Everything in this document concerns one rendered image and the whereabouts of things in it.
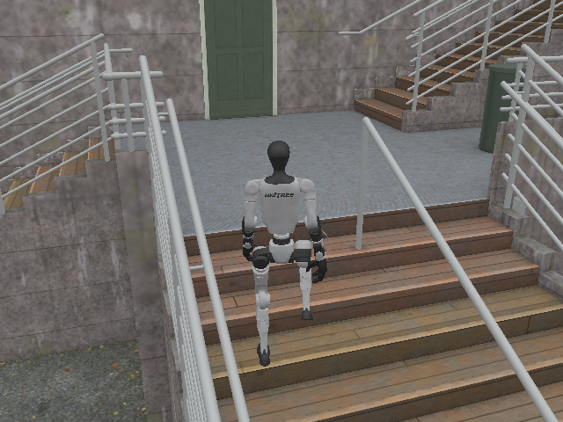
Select stairs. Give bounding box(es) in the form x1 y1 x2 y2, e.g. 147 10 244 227
2 138 116 209
355 0 563 131
183 199 563 422

